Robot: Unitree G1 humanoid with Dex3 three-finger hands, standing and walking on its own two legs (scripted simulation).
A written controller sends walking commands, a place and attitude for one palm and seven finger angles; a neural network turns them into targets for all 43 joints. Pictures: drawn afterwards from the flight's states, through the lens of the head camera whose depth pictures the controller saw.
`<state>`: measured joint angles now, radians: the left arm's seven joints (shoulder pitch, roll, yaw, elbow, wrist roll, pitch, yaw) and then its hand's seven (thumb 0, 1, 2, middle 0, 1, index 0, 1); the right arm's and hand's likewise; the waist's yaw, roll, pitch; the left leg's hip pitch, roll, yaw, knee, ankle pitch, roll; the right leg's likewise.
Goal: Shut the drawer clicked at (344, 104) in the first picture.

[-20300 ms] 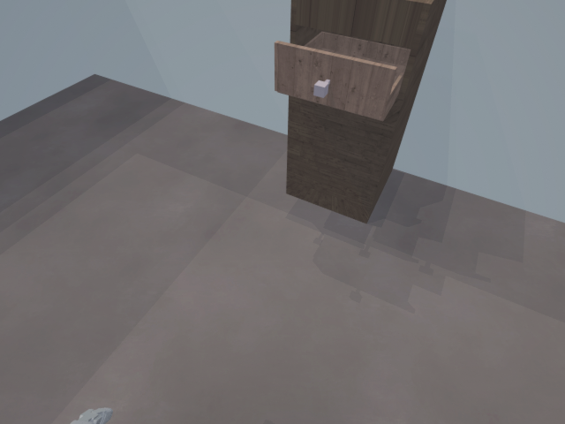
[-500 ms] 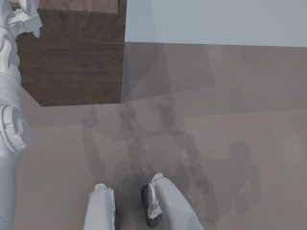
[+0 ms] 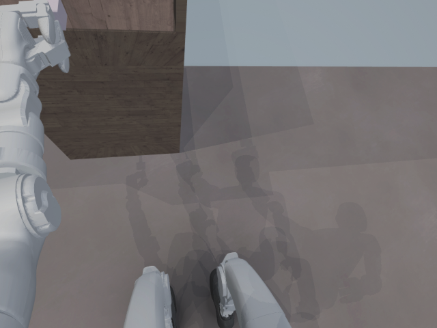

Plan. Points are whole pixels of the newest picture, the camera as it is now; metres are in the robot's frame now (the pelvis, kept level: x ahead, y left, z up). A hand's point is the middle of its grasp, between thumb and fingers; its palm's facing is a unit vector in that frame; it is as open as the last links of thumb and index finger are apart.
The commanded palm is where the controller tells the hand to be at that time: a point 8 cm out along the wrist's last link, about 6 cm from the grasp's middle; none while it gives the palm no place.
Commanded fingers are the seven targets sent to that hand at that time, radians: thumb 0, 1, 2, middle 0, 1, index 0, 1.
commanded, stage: pull the fist back off the drawer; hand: left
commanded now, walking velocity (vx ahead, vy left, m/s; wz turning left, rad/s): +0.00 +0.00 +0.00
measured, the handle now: (51, 4) +0.65 +0.20 +0.08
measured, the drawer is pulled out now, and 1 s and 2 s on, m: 0.00 0.00 0.00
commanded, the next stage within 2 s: draw the hand back to the body in 0.12 s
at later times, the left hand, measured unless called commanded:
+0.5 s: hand (34, 62) +0.49 +0.19 +0.12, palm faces -0.01 -1.00 -0.04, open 3.2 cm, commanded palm +0.46 +0.23 +0.13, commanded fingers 0.00 0.90 0.90 -1.40 -1.60 -1.40 -1.60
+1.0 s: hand out of the picture +0.33 +0.22 +0.20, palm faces +0.28 -0.93 -0.24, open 3.3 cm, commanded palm +0.29 +0.26 +0.22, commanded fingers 0.00 0.90 0.90 -1.40 -1.60 -1.40 -1.60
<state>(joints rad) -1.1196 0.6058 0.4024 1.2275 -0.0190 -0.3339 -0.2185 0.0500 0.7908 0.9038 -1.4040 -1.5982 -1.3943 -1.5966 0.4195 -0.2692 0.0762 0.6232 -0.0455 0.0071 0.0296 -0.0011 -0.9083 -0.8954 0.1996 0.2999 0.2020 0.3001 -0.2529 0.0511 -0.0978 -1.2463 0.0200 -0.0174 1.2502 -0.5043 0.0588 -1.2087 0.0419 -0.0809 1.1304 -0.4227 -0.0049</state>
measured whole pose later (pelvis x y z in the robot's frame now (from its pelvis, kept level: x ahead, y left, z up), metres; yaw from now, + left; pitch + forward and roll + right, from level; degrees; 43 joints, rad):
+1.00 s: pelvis +0.05 -0.01 +0.10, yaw +3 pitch +2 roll -1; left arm 0.05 0.30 0.15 0.07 -0.09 -0.06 0.06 0.02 0.90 0.90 -1.41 -1.60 -1.40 -1.60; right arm 0.19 -0.22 0.05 0.53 0.05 0.03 -0.08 0.01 -0.91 -0.90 0.20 0.30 0.20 0.30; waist 0.02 0.04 -0.05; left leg -0.29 -0.03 0.01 0.62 -0.35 0.04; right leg -0.30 0.01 -0.03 0.59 -0.32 -0.02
